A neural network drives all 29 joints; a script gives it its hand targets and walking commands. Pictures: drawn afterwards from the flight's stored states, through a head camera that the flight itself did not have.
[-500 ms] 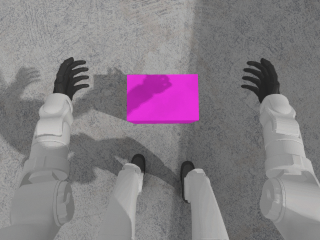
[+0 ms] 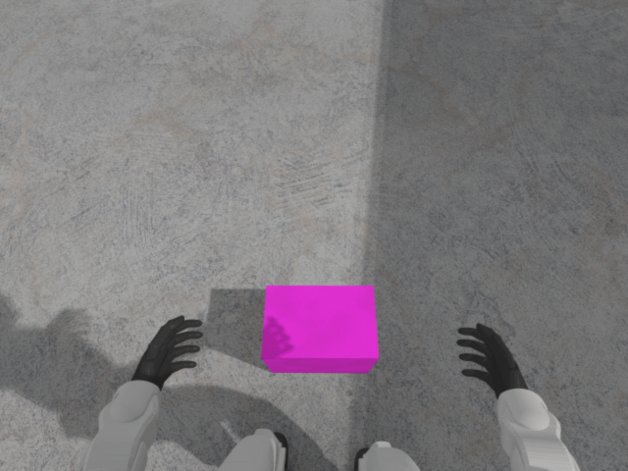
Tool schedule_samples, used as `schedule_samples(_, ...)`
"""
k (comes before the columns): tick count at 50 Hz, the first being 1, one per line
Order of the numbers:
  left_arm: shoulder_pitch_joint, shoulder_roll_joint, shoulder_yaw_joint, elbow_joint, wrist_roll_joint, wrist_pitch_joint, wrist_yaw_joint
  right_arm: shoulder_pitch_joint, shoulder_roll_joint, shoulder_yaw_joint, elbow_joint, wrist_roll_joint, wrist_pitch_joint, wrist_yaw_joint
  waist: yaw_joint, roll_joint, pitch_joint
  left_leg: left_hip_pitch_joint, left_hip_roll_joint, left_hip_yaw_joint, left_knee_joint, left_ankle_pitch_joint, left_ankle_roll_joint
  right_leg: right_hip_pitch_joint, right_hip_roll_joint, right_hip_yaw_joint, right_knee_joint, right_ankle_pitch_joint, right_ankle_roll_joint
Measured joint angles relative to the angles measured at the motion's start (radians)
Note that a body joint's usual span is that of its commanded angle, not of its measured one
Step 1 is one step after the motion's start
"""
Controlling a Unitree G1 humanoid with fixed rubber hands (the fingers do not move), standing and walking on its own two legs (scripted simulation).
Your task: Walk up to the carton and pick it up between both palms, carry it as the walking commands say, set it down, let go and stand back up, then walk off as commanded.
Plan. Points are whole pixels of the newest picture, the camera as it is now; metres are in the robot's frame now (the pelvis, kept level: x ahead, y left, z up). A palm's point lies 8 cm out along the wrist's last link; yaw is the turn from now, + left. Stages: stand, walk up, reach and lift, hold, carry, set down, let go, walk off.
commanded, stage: let go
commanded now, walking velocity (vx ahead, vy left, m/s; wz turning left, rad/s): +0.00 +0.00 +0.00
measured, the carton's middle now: (319, 331) +0.42 +0.01 -0.63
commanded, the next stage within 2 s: stand in 0.58 s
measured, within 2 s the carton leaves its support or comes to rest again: neither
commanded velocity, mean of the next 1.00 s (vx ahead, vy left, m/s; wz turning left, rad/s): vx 0.00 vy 0.00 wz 0.00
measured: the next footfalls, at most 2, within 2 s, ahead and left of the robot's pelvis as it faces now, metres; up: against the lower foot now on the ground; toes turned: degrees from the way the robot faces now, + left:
none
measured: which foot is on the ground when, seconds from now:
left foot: down 0.00-1.00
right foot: down 0.00-1.00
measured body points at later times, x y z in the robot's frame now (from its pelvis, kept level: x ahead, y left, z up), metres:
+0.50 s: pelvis +0.01 -0.01 +0.02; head +0.02 -0.01 +0.47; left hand +0.18 +0.22 -0.06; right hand +0.18 -0.25 -0.06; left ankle +0.02 +0.13 -0.72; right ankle +0.00 -0.13 -0.72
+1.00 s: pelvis +0.05 +0.00 +0.01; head +0.02 -0.01 +0.46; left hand +0.09 +0.26 -0.11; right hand +0.10 -0.26 -0.12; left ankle +0.02 +0.13 -0.72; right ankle +0.00 -0.13 -0.72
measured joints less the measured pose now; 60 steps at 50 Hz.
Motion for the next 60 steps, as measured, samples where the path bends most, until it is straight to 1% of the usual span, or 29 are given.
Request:
schedule_samples(4,0.134,-0.011,-0.008,-0.039,0.011,-0.004,0.005,0.124,0.025,0.034,-0.040,0.006,-0.011,-0.003,-0.009,-0.007,0.034,0.165,-0.001,-0.002,-0.079,0.003,-0.001,0.165,-0.004,-0.003,-0.077,0.001,-0.001)
schedule_samples(6,0.198,-0.006,-0.009,-0.065,0.018,0.001,0.010,0.187,0.030,0.047,-0.065,0.004,-0.011,-0.005,-0.011,-0.011,0.044,0.244,0.000,-0.004,-0.118,0.007,-0.014,0.243,-0.004,-0.005,-0.114,0.003,-0.006)
schedule_samples(9,0.251,0.006,-0.011,-0.078,0.016,0.007,0.013,0.249,0.026,0.055,-0.073,0.012,-0.009,-0.005,-0.013,-0.012,0.044,0.327,0.003,-0.011,-0.150,0.005,-0.008,0.334,-0.001,-0.012,-0.159,0.008,-0.012)
schedule_samples(12,0.248,0.013,-0.010,-0.069,0.015,0.027,0.013,0.257,0.016,0.067,-0.066,0.019,0.013,0.002,-0.013,-0.015,0.051,0.384,0.005,-0.010,-0.169,0.006,-0.007,0.390,0.000,-0.011,-0.178,0.011,-0.014)
schedule_samples(15,0.219,0.015,-0.016,-0.066,0.014,0.056,0.010,0.242,0.006,0.078,-0.066,0.021,0.038,0.007,-0.020,-0.018,0.066,0.419,0.007,-0.015,-0.181,0.014,-0.009,0.427,0.002,-0.015,-0.191,0.017,-0.016)
schedule_samples(23,0.179,0.004,-0.012,-0.058,0.045,0.123,-0.005,0.217,-0.010,0.066,-0.096,0.014,0.106,0.024,-0.034,-0.019,0.115,0.476,0.013,-0.018,-0.198,0.029,-0.013,0.486,0.008,-0.018,-0.213,0.036,-0.020)
schedule_samples(26,0.186,0.004,-0.010,-0.068,0.055,0.140,-0.003,0.221,-0.007,0.065,-0.104,0.019,0.108,0.022,-0.035,-0.024,0.125,0.484,0.013,-0.018,-0.198,0.032,-0.014,0.493,0.008,-0.018,-0.209,0.036,-0.021)
schedule_samples(29,0.196,0.002,-0.017,-0.088,0.047,0.163,0.007,0.223,-0.012,0.069,-0.094,0.028,0.092,0.013,-0.035,-0.026,0.126,0.488,0.009,-0.017,-0.188,0.028,-0.012,0.495,0.004,-0.018,-0.193,0.028,-0.019)
schedule_samples(32,0.209,0.017,-0.033,0.014,0.069,0.058,0.043,0.243,-0.015,0.071,0.008,-0.023,0.019,-0.029,-0.030,-0.025,0.045,0.440,0.006,-0.016,-0.164,0.015,-0.016,0.450,-0.003,-0.025,-0.171,0.013,-0.011)
schedule_samples(34,0.233,0.028,-0.028,0.076,0.078,0.005,0.065,0.263,-0.021,0.067,0.067,-0.033,-0.016,-0.048,-0.029,-0.024,0.005,0.409,0.007,-0.013,-0.144,0.003,-0.012,0.422,-0.005,-0.028,-0.155,0.001,-0.009)
schedule_samples(36,0.263,0.041,-0.018,0.136,0.077,-0.031,0.074,0.282,-0.026,0.061,0.124,-0.031,-0.045,-0.053,-0.029,-0.027,-0.024,0.389,0.006,-0.007,-0.137,-0.004,-0.008,0.399,-0.008,-0.025,-0.143,-0.007,-0.009)
schedule_samples(39,0.301,0.053,-0.012,0.219,0.072,-0.063,0.071,0.314,-0.032,0.055,0.197,-0.021,-0.071,-0.051,-0.029,-0.027,-0.055,0.369,0.006,-0.003,-0.129,-0.016,-0.007,0.379,-0.009,-0.023,-0.138,-0.016,-0.010)
schedule_samples(43,0.336,0.057,-0.013,0.298,0.064,-0.080,0.073,0.353,-0.028,0.056,0.265,-0.015,-0.087,-0.055,-0.031,-0.025,-0.083,0.361,0.003,-0.004,-0.136,-0.023,-0.005,0.374,-0.013,-0.025,-0.147,-0.023,-0.009)
schedule_samples(47,0.358,0.055,-0.022,0.354,0.050,-0.085,0.080,0.376,-0.017,0.063,0.321,-0.009,-0.093,-0.057,-0.032,-0.021,-0.108,0.361,0.001,-0.005,-0.137,-0.033,-0.004,0.376,-0.015,-0.027,-0.153,-0.032,-0.007)
schedule_samples(55,0.370,0.039,-0.032,0.438,0.042,-0.072,0.102,0.399,0.017,0.083,0.410,-0.007,-0.077,-0.079,-0.022,-0.016,-0.136,0.370,-0.003,-0.009,-0.126,-0.055,0.000,0.394,-0.020,-0.034,-0.153,-0.051,-0.004)
schedule_samples(60,0.376,0.023,-0.042,0.482,0.039,-0.068,0.105,0.407,0.037,0.094,0.459,-0.001,-0.069,-0.089,-0.019,-0.020,-0.125,0.374,-0.004,-0.011,-0.113,-0.064,0.001,0.400,-0.022,-0.038,-0.143,-0.060,-0.004)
